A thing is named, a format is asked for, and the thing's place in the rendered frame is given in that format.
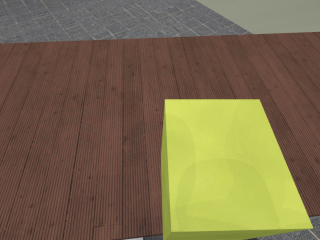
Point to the table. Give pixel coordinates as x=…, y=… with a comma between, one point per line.
x=81, y=124

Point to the carton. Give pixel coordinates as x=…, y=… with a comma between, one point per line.
x=223, y=175

